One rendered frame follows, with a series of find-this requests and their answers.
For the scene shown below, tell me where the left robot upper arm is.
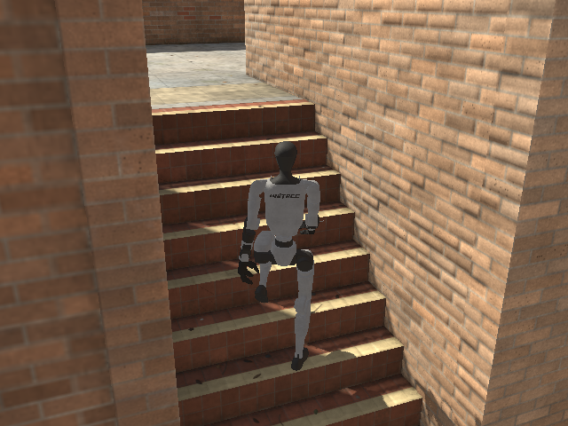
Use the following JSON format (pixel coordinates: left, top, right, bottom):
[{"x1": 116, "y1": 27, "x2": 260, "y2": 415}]
[{"x1": 246, "y1": 179, "x2": 267, "y2": 230}]

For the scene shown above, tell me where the robot left hand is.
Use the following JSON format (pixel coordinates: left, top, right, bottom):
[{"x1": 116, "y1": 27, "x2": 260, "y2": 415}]
[{"x1": 238, "y1": 260, "x2": 259, "y2": 285}]

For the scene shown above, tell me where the robot right hand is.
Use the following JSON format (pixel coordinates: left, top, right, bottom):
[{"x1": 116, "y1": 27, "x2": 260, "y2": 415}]
[{"x1": 299, "y1": 220, "x2": 315, "y2": 234}]

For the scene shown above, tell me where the robot head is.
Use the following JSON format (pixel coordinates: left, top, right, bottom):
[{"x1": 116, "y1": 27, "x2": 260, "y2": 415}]
[{"x1": 270, "y1": 141, "x2": 301, "y2": 185}]

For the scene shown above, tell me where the right robot upper arm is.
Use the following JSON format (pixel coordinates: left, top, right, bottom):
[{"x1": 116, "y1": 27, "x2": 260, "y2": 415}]
[{"x1": 304, "y1": 179, "x2": 320, "y2": 226}]

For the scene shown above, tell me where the robot right forearm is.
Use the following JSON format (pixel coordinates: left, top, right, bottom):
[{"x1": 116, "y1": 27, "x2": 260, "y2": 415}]
[{"x1": 306, "y1": 215, "x2": 320, "y2": 231}]

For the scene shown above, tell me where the robot torso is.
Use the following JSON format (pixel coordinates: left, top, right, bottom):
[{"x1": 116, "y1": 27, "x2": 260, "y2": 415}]
[{"x1": 264, "y1": 176, "x2": 306, "y2": 266}]

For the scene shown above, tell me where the robot left forearm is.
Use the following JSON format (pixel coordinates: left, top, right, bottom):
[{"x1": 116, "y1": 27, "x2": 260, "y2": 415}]
[{"x1": 239, "y1": 217, "x2": 256, "y2": 262}]

